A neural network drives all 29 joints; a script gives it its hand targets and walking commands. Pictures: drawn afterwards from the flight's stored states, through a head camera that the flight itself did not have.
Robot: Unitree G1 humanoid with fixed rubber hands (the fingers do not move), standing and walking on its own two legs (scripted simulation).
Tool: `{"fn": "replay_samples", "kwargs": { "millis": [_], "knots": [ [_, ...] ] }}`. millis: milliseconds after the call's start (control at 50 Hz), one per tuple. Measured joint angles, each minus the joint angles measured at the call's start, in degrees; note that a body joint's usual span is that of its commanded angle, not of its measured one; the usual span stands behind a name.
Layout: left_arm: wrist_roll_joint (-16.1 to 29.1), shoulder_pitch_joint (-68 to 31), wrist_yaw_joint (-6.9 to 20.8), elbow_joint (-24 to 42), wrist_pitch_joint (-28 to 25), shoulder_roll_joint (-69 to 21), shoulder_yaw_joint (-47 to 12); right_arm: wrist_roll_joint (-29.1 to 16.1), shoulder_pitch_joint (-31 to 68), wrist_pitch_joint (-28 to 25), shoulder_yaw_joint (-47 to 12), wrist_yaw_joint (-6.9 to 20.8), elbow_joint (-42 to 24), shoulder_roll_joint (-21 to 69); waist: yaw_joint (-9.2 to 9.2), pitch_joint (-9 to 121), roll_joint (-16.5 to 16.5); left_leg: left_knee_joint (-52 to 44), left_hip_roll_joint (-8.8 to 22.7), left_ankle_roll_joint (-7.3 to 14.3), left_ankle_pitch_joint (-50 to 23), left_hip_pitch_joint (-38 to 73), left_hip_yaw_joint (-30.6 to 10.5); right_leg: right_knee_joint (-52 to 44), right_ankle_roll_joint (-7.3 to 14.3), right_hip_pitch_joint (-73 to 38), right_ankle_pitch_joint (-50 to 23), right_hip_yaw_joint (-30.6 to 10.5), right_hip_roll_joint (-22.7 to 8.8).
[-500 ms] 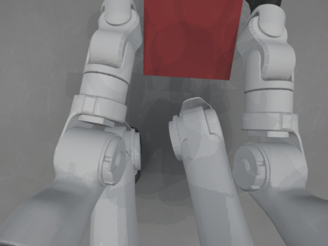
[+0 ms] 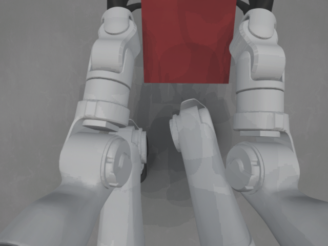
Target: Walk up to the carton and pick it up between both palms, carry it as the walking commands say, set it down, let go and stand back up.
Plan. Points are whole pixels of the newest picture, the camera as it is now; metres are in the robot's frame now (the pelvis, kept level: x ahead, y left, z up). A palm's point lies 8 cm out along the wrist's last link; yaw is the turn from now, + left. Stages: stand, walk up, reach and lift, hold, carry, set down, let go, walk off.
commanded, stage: reach and lift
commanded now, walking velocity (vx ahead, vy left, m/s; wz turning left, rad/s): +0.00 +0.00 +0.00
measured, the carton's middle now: (188, 14) +0.53 -0.14 -0.20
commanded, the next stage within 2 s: none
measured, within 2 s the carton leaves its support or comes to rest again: neither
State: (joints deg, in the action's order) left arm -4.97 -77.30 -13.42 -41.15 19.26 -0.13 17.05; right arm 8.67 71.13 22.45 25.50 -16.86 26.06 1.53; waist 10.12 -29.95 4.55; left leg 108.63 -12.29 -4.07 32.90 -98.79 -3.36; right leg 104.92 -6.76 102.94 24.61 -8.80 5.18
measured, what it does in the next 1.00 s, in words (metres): rises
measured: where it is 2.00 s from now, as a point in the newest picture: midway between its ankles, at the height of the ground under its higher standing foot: (170, 153)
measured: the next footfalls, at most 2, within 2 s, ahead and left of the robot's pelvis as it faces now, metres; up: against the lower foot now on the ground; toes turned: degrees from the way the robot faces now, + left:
none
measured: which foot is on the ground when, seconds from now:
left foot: down 0.00-1.00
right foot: down 0.00-1.00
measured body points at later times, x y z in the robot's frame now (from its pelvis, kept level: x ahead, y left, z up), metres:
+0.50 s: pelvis +0.00 +0.00 +0.04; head +0.29 -0.08 +0.37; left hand +0.54 -0.01 -0.04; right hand +0.48 -0.24 -0.03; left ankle +0.13 +0.12 -0.44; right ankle +0.17 -0.15 -0.44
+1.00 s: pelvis +0.01 +0.01 +0.09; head +0.27 -0.07 +0.44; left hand +0.52 +0.00 +0.02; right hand +0.47 -0.23 +0.03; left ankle +0.13 +0.12 -0.44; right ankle +0.17 -0.15 -0.44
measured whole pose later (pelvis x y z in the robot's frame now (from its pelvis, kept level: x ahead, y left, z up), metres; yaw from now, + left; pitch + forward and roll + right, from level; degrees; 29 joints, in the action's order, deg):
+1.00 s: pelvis +0.01 +0.01 +0.09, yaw -3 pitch +18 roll +2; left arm -5.5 -63.3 -13.5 -38.8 20.8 -3.0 17.7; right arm 9.8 62.0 23.4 21.3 -18.0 29.5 4.3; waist 8.9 -20.9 3.9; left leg 92.3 -10.6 -2.2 30.4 -79.5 -3.8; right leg 88.6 -7.1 83.6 22.3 -11.0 6.6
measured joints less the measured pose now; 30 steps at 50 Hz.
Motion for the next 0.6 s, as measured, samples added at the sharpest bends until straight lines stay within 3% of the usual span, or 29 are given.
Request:
{"fn": "replay_samples", "kwargs": {
  "millis": [180,260,320,420,540,600],
  "knots": [
    [0.9,1.7,-0.4,5.4,2.0,0.6,-2.6,-3.1,-1.3,-0.3,-2.4,-1.5,-2.9,-0.2,-0.58,-0.1,-2.5,-2.0,0.7,-0.1,-0.5,3.6,0.6,-1.6,0.0,-3.0,-1.0,-1.0,1.1],
    [-3.1,0.8,0.8,0.3,1.7,-0.5,2.7,0.8,0.8,-0.3,-0.2,0.1,3.8,0.2,-1.04,3.4,-1.6,-3.2,0.8,0.0,-0.7,4.2,0.2,-3.0,0.3,-3.7,-1.3,-0.7,1.1],
    [-3.4,3.0,1.1,-1.3,1.7,-0.4,3.0,2.4,-0.2,0.2,-1.4,-0.4,6.3,0.4,-1.01,6.2,-0.9,-4.6,0.7,-0.1,-0.7,4.8,-0.1,-4.2,0.4,-4.2,-1.2,-0.6,1.0],
    [-0.7,5.6,0.8,2.6,0.7,-0.7,1.0,1.5,-2.8,0.1,-2.7,-0.9,1.3,1.3,-0.78,2.3,-1.1,-7.1,0.6,0.2,-0.6,11.2,-0.4,-6.4,0.6,-10.6,-0.5,-0.7,0.5],
    [-2.3,8.1,1.3,-1.1,-0.3,-1.6,2.7,2.8,-4.9,-0.8,-1.7,-0.8,5.0,2.4,-0.46,8.9,-0.7,-9.0,1.0,0.7,-1.2,9.1,-0.2,-8.5,0.3,-8.6,-1.2,-1.2,1.0],
    [-0.3,9.2,0.3,1.7,0.3,-1.2,-0.7,1.0,-6.8,-0.3,-3.6,-1.3,1.5,2.0,-0.63,5.9,-1.5,-10.0,1.2,0.9,-1.0,12.7,-0.1,-9.6,0.2,-12.2,-1.1,-1.3,1.1]
  ]
}}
